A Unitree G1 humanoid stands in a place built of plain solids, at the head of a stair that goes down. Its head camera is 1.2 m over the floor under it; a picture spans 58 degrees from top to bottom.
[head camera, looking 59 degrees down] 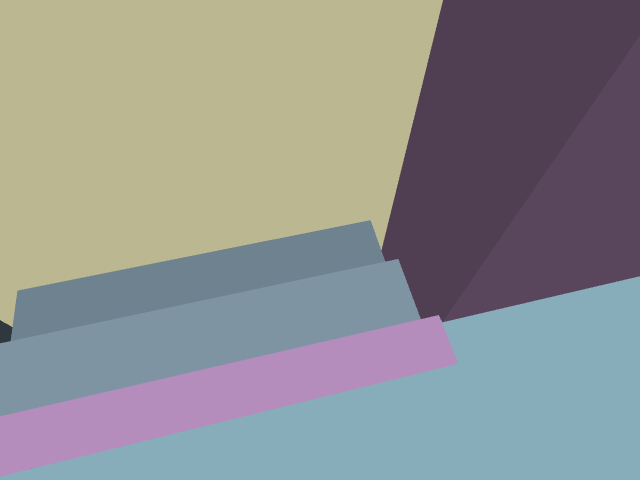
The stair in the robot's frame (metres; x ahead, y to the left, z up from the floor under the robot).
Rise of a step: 0.17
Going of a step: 0.29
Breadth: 1.43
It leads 13 degrees to the left of straight ahead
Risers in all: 3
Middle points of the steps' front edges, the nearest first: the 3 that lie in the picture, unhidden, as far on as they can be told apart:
0.30 0.35 0.00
0.58 0.41 -0.17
0.86 0.48 -0.34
